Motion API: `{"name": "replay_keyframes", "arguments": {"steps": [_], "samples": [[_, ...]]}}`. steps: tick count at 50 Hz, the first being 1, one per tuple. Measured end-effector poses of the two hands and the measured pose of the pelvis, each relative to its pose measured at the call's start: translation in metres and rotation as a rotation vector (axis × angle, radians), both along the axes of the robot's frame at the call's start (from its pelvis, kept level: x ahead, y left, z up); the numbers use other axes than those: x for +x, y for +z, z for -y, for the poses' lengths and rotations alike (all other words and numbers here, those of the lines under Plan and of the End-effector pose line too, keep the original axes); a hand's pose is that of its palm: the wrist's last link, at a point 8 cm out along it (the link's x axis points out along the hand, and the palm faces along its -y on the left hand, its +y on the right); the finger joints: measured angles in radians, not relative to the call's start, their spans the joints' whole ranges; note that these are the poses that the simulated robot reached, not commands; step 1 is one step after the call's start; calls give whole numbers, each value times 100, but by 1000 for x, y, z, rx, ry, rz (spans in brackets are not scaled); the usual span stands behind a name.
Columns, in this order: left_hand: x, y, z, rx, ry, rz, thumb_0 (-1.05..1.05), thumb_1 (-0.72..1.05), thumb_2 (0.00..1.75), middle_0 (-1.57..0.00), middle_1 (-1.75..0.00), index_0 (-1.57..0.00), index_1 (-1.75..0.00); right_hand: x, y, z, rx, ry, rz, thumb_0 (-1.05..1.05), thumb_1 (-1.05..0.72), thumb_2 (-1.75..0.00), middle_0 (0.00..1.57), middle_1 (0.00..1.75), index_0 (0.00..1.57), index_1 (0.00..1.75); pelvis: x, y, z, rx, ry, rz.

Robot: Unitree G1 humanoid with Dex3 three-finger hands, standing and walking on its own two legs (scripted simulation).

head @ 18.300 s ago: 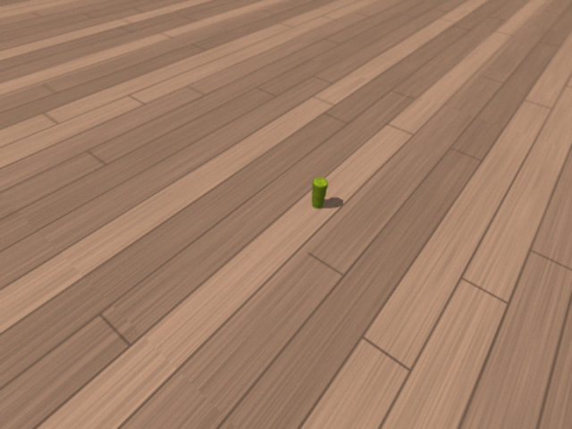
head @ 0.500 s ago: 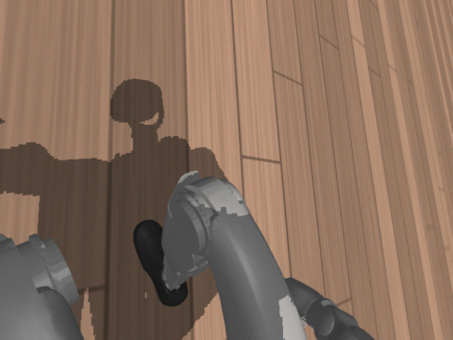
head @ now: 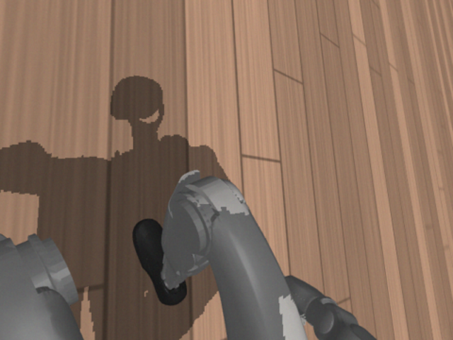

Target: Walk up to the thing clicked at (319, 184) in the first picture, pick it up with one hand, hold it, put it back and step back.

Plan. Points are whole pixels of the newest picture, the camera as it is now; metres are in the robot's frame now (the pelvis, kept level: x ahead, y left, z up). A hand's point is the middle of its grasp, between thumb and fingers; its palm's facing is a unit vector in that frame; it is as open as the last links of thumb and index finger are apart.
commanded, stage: close in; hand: left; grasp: from the side
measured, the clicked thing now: out of the picture +0.52 +0.29 -0.24
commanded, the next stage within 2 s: settle in 1.50 s
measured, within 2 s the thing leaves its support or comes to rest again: neither
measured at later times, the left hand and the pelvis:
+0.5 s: hand out of the picture +0.51 +0.28 -0.18, palm faces +0.34 -0.94 -0.07, open 15.5 cm; pelvis +0.00 +0.00 +0.00, yaw +0 degrees
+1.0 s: hand out of the picture +0.51 +0.29 -0.18, palm faces +0.34 -0.94 -0.06, open 14.6 cm; pelvis +0.00 +0.00 +0.00, yaw +0 degrees
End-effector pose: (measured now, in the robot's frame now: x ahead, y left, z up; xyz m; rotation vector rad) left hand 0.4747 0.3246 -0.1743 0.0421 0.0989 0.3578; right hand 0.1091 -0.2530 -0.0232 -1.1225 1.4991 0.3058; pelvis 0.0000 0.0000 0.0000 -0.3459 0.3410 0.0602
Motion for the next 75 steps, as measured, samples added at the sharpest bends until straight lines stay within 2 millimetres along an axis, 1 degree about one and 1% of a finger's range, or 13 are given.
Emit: {"name": "replay_keyframes", "arguments": {"steps": [53,75], "samples": [[0,1,-6,3,-1,-2,-1,-61,50,-44,-60,-46,-59,5,2,0,-14,8,5,-1,-91,-90,20,29,20,30,1,2,-1,-3,0,-4],[-2,1,-7,5,-3,1,-1,-60,55,-50,-66,-53,-65,3,1,-1,-8,6,2,-1,-91,-90,20,29,21,30,0,1,-2,-4,-1,-2]]}}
